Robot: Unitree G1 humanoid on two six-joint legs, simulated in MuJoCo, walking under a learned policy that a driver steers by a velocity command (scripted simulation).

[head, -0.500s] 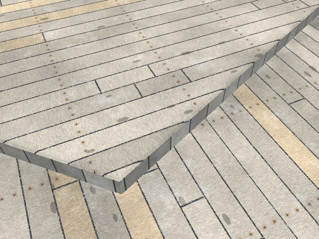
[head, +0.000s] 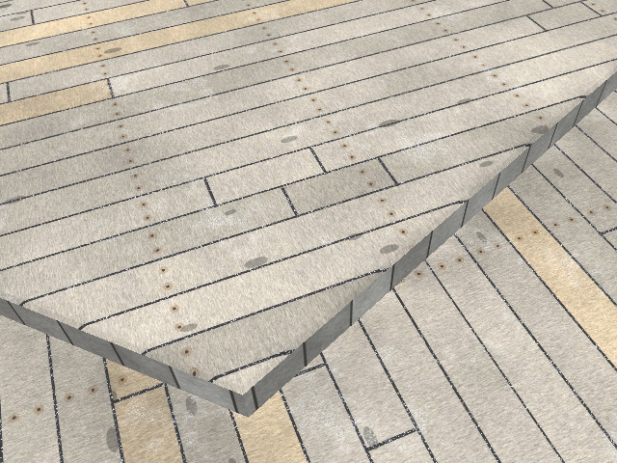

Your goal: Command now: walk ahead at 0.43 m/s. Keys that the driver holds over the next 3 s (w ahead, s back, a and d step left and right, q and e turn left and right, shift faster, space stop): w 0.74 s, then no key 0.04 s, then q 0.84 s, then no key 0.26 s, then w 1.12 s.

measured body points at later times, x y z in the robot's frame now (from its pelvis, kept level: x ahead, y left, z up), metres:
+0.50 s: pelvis +0.27 +0.06 +0.00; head +0.28 +0.07 +0.45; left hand +0.41 +0.33 -0.11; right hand +0.28 -0.21 -0.13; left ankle +0.26 +0.14 -0.74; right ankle +0.38 -0.12 -0.67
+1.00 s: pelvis +0.52 -0.01 +0.00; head +0.55 -0.02 +0.45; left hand +0.60 +0.25 -0.13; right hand +0.61 -0.28 -0.14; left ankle +0.50 +0.13 -0.64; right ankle +0.56 -0.09 -0.74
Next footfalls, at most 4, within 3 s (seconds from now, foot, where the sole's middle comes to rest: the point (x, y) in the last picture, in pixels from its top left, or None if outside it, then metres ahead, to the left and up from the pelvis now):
0.22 left None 0.30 0.14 -0.78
0.76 right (394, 424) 0.60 -0.10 -0.78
1.44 left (228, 351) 0.70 0.27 -0.66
2.36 right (392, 365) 0.75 -0.10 -0.78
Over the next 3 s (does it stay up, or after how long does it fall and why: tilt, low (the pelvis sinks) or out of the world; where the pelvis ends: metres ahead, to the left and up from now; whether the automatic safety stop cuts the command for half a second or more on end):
stays up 0.90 0.17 0.10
